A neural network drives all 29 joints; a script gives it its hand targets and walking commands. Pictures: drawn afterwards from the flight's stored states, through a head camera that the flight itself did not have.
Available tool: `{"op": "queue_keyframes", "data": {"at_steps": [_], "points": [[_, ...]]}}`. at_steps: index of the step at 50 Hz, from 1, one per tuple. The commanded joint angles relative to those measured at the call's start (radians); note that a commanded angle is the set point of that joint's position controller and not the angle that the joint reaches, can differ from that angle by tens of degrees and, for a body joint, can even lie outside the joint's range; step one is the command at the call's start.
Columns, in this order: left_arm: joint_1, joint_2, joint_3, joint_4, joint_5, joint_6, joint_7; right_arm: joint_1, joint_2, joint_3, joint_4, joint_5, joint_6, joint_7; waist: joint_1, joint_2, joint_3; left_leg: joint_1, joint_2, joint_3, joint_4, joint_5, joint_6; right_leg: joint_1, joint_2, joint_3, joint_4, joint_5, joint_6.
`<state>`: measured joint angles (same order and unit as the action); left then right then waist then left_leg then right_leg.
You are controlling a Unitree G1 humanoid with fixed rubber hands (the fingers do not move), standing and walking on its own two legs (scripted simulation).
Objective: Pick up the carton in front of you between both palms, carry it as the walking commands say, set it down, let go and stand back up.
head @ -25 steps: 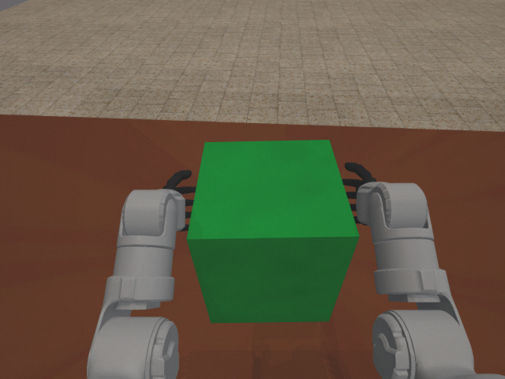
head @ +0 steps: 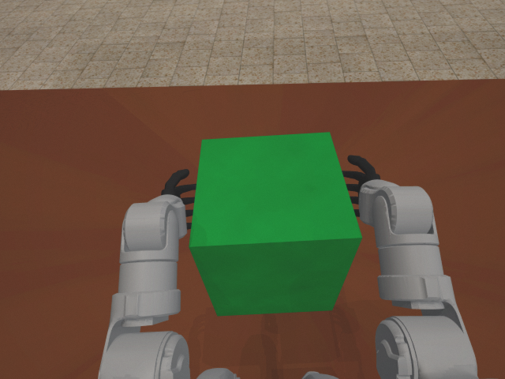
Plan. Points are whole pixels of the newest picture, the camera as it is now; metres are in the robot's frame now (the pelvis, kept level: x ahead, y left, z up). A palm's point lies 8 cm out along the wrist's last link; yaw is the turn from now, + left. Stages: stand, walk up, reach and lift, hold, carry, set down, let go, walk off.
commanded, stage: carry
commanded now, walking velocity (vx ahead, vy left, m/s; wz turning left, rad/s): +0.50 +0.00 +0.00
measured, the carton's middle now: (270, 229) +0.35 -0.01 +0.00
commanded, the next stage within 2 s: none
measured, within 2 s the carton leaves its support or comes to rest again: neither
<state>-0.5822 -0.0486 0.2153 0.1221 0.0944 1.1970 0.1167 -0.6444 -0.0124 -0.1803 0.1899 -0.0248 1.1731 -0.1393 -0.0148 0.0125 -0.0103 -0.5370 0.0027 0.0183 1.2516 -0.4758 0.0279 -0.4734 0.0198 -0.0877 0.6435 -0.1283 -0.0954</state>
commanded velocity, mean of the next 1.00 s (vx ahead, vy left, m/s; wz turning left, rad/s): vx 0.50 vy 0.00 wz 0.00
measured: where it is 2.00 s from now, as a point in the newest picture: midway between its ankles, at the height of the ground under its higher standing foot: (263, 186)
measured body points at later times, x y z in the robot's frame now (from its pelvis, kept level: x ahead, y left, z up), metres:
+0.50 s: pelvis +0.30 +0.03 -0.04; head +0.32 +0.04 +0.41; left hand +0.67 +0.18 +0.06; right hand +0.66 -0.13 +0.06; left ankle +0.34 +0.07 -0.76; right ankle +0.21 -0.09 -0.67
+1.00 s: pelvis +0.60 -0.01 -0.09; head +0.62 -0.02 +0.36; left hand +0.95 +0.13 -0.01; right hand +0.96 -0.17 -0.01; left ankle +0.48 +0.10 -0.70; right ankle +0.66 -0.06 -0.81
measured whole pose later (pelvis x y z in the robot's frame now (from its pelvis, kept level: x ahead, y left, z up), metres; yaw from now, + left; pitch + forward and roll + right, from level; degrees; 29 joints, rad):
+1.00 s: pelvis +0.60 -0.01 -0.09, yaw +0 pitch +4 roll +1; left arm -0.58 -0.04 0.20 0.19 0.11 1.17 0.11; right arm -0.62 -0.01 -0.17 0.25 -0.04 1.13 -0.13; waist -0.01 0.00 -0.06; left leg -0.45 -0.04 0.01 1.29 -0.50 0.04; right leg -0.48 0.06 -0.11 0.63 -0.09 -0.13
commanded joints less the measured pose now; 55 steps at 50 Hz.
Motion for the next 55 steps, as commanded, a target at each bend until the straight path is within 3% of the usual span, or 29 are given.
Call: {"op": "queue_keyframes", "data": {"at_steps": [1, 4, 8, 13, 15, 16, 17, 18, 19, 20, 21, 22, 24, 27, 32, 36, 39, 41, 42, 43, 44, 45, 46, 47, 48, 49, 50, 52, 55], "points": [[-0.885, -1.095, -0.68, -0.28, -0.49, -0.068, -0.229, -0.741, 1.254, 0.677, -0.217, 0.446, -0.041, 0.237, 0.043, -0.114, -0.525, -0.208, 0.055, -0.037, -0.074, 0.073, -0.004, 0.535, -0.281, 0.396, -0.191, 0.243, -0.133], [-0.842, -1.099, -0.726, -0.333, -0.515, -0.073, -0.232, -0.665, 1.223, 0.685, -0.271, 0.408, -0.053, 0.208, 0.056, -0.12, -0.538, -0.25, 0.057, -0.014, -0.175, 0.175, -0.01, 0.586, -0.263, 0.33, -0.163, 0.425, -0.138], [-0.775, -1.061, -0.767, -0.354, -0.527, -0.074, -0.24, -0.598, 1.144, 0.695, -0.316, 0.357, -0.056, 0.193, 0.095, -0.114, -0.517, -0.26, 0.035, 0.018, -0.378, 0.366, 0.005, 0.645, -0.216, 0.266, -0.121, 0.621, -0.107], [-0.743, -0.998, -0.788, -0.326, -0.537, -0.061, -0.244, -0.568, 1.024, 0.674, -0.314, 0.31, -0.027, 0.199, 0.148, -0.103, -0.442, -0.106, -0.039, 0.092, -0.731, 0.62, 0.038, 0.64, -0.141, 0.183, -0.049, 0.566, -0.082], [-0.728, -0.981, -0.776, -0.272, -0.532, -0.051, -0.247, -0.534, 0.98, 0.642, -0.264, 0.285, -0.008, 0.207, 0.117, -0.113, -0.432, 0.073, -0.042, 0.096, -0.828, 0.675, 0.069, 0.57, -0.141, 0.159, 0.042, 0.53, -0.056], [-0.73, -0.98, -0.768, -0.239, -0.533, -0.044, -0.25, -0.519, 0.962, 0.622, -0.231, 0.272, 0.0, 0.212, 0.073, -0.095, -0.45, 0.233, -0.048, 0.122, -0.879, 0.72, 0.081, 0.502, -0.122, 0.114, 0.144, 0.542, -0.029], [-0.739, -0.975, -0.758, -0.207, -0.528, -0.04, -0.253, -0.509, 0.941, 0.597, -0.202, 0.262, 0.007, 0.218, 0.028, -0.066, -0.482, 0.434, -0.003, 0.096, -0.854, 0.759, 0.08, 0.37, -0.095, 0.077, 0.284, 0.422, -0.003], [-0.743, -0.968, -0.739, -0.174, -0.52, -0.035, -0.255, -0.503, 0.911, 0.568, -0.171, 0.255, 0.015, 0.225, 0.007, 0.051, -0.529, 0.679, 0.197, -0.105, -0.713, 1.048, 0.088, 0.129, -0.055, 0.068, 0.472, -0.046, 0.026], [-0.76, -0.988, -0.726, -0.13, -0.522, -0.018, -0.253, -0.514, 0.882, 0.536, -0.12, 0.239, 0.019, 0.228, -0.02, 0.252, -0.612, 0.957, 0.431, -0.447, -0.629, 1.199, 0.253, -0.185, 0.053, 0.087, 0.693, -0.539, 0.069], [-0.773, -0.982, -0.706, -0.117, -0.519, -0.01, -0.249, -0.511, 0.883, 0.526, -0.079, 0.241, 0.021, 0.231, -0.072, 0.25, -0.682, 1.006, 0.449, -0.607, -0.697, 0.766, 0.347, -0.325, 0.041, 0.127, 0.836, -0.535, 0.066], [-0.809, -1.0, -0.701, -0.122, -0.52, -0.009, -0.247, -0.527, 0.941, 0.54, -0.088, 0.271, 0.017, 0.238, -0.064, 0.176, -0.599, 0.884, 0.365, -0.591, -0.769, 0.5, 0.306, -0.37, 0.005, 0.134, 0.792, -0.461, 0.048], [-0.837, -1.031, -0.69, -0.126, -0.514, -0.013, -0.243, -0.591, 1.001, 0.558, -0.13, 0.307, 0.014, 0.247, -0.041, 0.085, -0.532, 0.765, 0.308, -0.513, -0.805, 0.437, 0.254, -0.349, -0.022, 0.128, 0.722, -0.393, 0.047], [-0.858, -1.069, -0.666, -0.149, -0.496, -0.021, -0.231, -0.731, 1.099, 0.612, -0.205, 0.387, 0.008, 0.263, -0.01, 0.033, -0.472, 0.575, 0.269, -0.395, -0.846, 0.508, 0.209, -0.255, -0.06, 0.126, 0.582, -0.311, 0.06], [-0.844, -1.098, -0.667, -0.184, -0.479, -0.031, -0.202, -0.801, 1.163, 0.646, -0.272, 0.463, 0.0, 0.271, -0.007, 0.079, -0.478, 0.532, 0.224, -0.279, -0.85, 0.636, 0.191, -0.216, -0.066, 0.094, 0.465, -0.229, 0.081], [-0.804, -1.064, -0.669, -0.248, -0.436, -0.039, -0.162, -0.778, 1.154, 0.671, -0.325, 0.49, 0.0, 0.273, -0.05, 0.093, -0.507, 0.687, 0.19, -0.19, -0.778, 0.95, 0.172, -0.312, -0.058, 0.066, 0.291, -0.026, 0.077], [-0.737, -1.007, -0.668, -0.225, -0.39, -0.028, -0.159, -0.696, 1.125, 0.675, -0.276, 0.467, 0.005, 0.278, -0.095, 0.08, -0.472, 0.755, 0.131, -0.139, -0.719, 1.005, 0.157, -0.297, -0.016, 0.02, 0.068, 0.15, 0.055], [-0.688, -0.972, -0.649, -0.159, -0.353, -0.024, -0.176, -0.639, 1.113, 0.668, -0.192, 0.447, -0.004, 0.287, -0.12, 0.08, -0.43, 0.743, 0.105, -0.116, -0.659, 0.945, 0.15, -0.208, 0.019, -0.016, -0.131, 0.274, 0.032], [-0.662, -0.952, -0.628, -0.105, -0.337, -0.025, -0.191, -0.632, 1.122, 0.667, -0.133, 0.444, -0.014, 0.295, -0.092, 0.096, -0.404, 0.668, 0.109, -0.098, -0.592, 0.897, 0.129, -0.063, 0.014, -0.009, -0.232, 0.329, -0.003], [-0.641, -0.942, -0.612, -0.076, -0.331, -0.028, -0.196, -0.635, 1.131, 0.665, -0.106, 0.446, -0.018, 0.299, -0.051, 0.094, -0.414, 0.612, 0.101, -0.066, -0.508, 0.925, 0.106, 0.07, 0.014, -0.026, -0.277, 0.354, -0.019], [-0.63, -0.938, -0.593, -0.052, -0.324, -0.033, -0.203, -0.632, 1.138, 0.661, -0.077, 0.446, -0.024, 0.301, -0.003, 0.067, -0.445, 0.506, 0.078, -0.02, -0.37, 0.854, 0.08, 0.266, -0.002, -0.035, -0.296, 0.402, -0.023], [-0.613, -0.929, -0.567, -0.029, -0.316, -0.037, -0.211, -0.647, 1.138, 0.651, -0.057, 0.442, -0.03, 0.302, 0.031, -0.018, -0.488, 0.281, 0.049, -0.012, -0.177, 0.514, 0.058, 0.501, -0.133, 0.085, -0.178, 0.567, -0.019], [-0.632, -0.905, -0.547, 0.003, -0.31, -0.041, -0.217, -0.661, 1.171, 0.647, -0.024, 0.443, -0.026, 0.304, 0.023, -0.205, -0.574, -0.005, -0.025, -0.005, -0.015, -0.099, 0.012, 0.794, -0.389, 0.399, 0.0, 0.886, -0.117], [-0.612, -0.902, -0.543, 0.041, -0.312, -0.049, -0.22, -0.658, 1.188, 0.627, -0.005, 0.442, -0.026, 0.299, 0.074, -0.323, -0.662, -0.232, -0.077, -0.044, 0.213, -0.185, -0.014, 0.919, -0.464, 0.676, -0.085, 0.457, -0.269], [-0.604, -0.962, -0.549, 0.031, -0.346, -0.06, -0.23, -0.689, 1.185, 0.632, -0.038, 0.44, -0.033, 0.295, 0.083, -0.209, -0.611, -0.274, -0.026, -0.055, 0.178, -0.122, 0.01, 0.822, -0.391, 0.665, -0.162, 0.168, -0.222], [-0.689, -1.01, -0.581, -0.036, -0.381, -0.071, -0.239, -0.721, 1.214, 0.634, -0.068, 0.437, -0.042, 0.291, 0.077, -0.128, -0.545, -0.273, -0.012, -0.05, 0.132, -0.049, 0.013, 0.719, -0.337, 0.598, -0.198, 0.096, -0.18], [-0.77, -1.058, -0.614, -0.093, -0.422, -0.078, -0.244, -0.733, 1.228, 0.629, -0.096, 0.432, -0.052, 0.283, 0.057, -0.061, -0.495, -0.249, 0.011, -0.053, 0.078, 0.002, 0.008, 0.609, -0.316, 0.541, -0.216, 0.135, -0.154], [-0.83, -1.099, -0.65, -0.143, -0.463, -0.084, -0.246, -0.728, 1.235, 0.631, -0.126, 0.427, -0.058, 0.272, 0.046, -0.049, -0.481, -0.205, 0.031, -0.061, 0.022, 0.037, 0.003, 0.527, -0.303, 0.497, -0.231, 0.136, -0.143], [-0.881, -1.138, -0.698, -0.218, -0.519, -0.095, -0.245, -0.706, 1.242, 0.637, -0.176, 0.42, -0.068, 0.249, 0.035, -0.069, -0.486, -0.153, 0.042, -0.046, -0.058, 0.082, -0.007, 0.457, -0.269, 0.423, -0.247, 0.154, -0.12], [-0.843, -1.147, -0.727, -0.26, -0.547, -0.104, -0.247, -0.636, 1.226, 0.652, -0.22, 0.39, -0.081, 0.218, 0.051, -0.103, -0.514, -0.219, 0.05, -0.021, -0.141, 0.178, -0.014, 0.541, -0.246, 0.341, -0.198, 0.426, -0.095]]}}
